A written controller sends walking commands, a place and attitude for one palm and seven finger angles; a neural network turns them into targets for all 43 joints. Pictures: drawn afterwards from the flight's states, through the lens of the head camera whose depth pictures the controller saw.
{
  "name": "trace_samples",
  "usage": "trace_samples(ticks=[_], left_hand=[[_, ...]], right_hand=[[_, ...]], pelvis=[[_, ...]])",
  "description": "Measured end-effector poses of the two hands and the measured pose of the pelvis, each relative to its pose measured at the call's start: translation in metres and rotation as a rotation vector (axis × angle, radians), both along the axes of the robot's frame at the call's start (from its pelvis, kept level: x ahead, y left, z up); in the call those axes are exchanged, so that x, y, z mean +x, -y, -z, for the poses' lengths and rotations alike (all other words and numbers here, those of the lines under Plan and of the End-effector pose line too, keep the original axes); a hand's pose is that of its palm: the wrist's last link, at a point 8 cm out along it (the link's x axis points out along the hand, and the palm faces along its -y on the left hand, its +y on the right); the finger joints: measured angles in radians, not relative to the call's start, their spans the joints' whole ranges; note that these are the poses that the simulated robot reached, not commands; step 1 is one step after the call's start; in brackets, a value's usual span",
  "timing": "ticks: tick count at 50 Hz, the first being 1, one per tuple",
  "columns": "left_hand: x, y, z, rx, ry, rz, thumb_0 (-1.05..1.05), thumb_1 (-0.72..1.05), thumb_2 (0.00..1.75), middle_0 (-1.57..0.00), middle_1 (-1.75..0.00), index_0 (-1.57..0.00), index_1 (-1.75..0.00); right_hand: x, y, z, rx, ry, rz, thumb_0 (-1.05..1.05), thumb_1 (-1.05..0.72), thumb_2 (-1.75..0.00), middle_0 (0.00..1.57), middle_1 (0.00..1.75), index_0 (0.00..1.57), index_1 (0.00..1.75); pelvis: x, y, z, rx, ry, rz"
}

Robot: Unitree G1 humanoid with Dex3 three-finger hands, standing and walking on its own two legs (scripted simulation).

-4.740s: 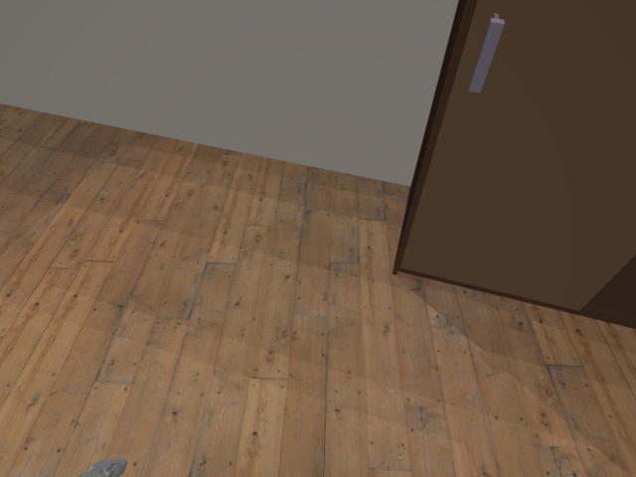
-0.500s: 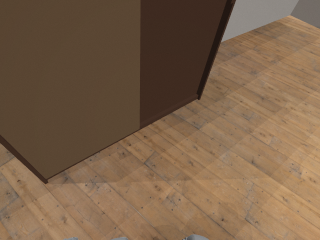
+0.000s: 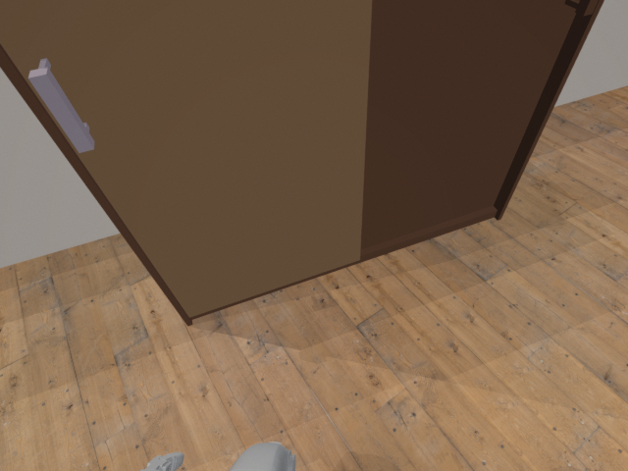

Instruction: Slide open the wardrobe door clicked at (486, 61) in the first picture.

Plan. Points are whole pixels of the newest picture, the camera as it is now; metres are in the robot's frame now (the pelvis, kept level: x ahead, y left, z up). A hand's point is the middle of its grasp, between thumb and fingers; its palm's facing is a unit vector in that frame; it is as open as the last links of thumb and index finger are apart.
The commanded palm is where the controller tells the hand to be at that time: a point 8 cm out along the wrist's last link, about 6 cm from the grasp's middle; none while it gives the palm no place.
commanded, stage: turn to face it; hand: left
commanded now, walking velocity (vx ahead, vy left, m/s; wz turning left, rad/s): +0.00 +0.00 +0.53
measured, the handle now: (65, 105) +0.67 +0.46 +0.13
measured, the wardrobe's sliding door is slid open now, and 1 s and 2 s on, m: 0.00 0.00 0.00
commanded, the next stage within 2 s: take the last steps up to it in 0.48 s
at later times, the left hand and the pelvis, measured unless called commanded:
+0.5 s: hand out of the picture -0.04 +0.27 -0.17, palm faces +0.27 -0.93 -0.24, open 7.4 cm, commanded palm none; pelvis -0.03 +0.04 +0.01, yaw +13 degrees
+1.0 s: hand out of the picture -0.08 +0.19 -0.16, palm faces +0.39 -0.90 -0.19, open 7.3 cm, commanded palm none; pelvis +0.01 +0.04 +0.01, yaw +20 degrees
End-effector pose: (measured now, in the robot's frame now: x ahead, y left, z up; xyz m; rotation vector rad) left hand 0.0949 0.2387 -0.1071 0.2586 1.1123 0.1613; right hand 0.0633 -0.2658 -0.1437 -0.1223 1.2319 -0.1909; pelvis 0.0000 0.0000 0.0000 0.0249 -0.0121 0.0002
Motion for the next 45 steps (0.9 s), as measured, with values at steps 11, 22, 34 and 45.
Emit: trace_samples(ticks=[11, 22, 34, 45], left_hand=[[-0.091, -0.015, 0.021, -0.052, -0.115, -0.186, 0.01, 0.91, 0.9, -0.21, -0.3, -0.2, -0.3], [-0.16, -0.068, 0.04, -0.071, -0.239, -0.339, 0.01, 0.91, 0.9, -0.2, -0.3, -0.2, -0.3], [-0.126, -0.052, 0.019, -0.064, -0.089, -0.322, 0.01, 0.91, 0.9, -0.2, -0.3, -0.19, -0.3], [-0.167, -0.003, 0.016, -0.098, -0.144, -0.407, 0.01, 0.92, 0.9, -0.21, -0.3, -0.2, -0.3]], right_hand=[[0.046, -0.023, -0.015, -0.043, -0.008, -0.197, 0.0, -0.91, -0.9, 0.19, 0.3, 0.2, 0.3], [0.074, -0.091, -0.033, -0.08, 0.094, -0.339, 0.0, -0.91, -0.9, 0.2, 0.3, 0.2, 0.3], [0.025, -0.089, -0.014, -0.008, -0.006, -0.319, 0.0, -0.91, -0.9, 0.2, 0.3, 0.2, 0.3], [0.009, -0.063, -0.003, 0.017, -0.124, -0.311, 0.01, -0.91, -0.9, 0.2, 0.3, 0.2, 0.3]], pelvis=[[-0.01, -0.007, -0.001, 0.001, -0.008, -0.138], [-0.022, -0.042, 0.0, -0.045, 0.002, -0.214], [-0.031, -0.033, -0.005, -0.036, 0.011, -0.267], [-0.007, -0.027, -0.008, -0.008, 0.016, -0.317]])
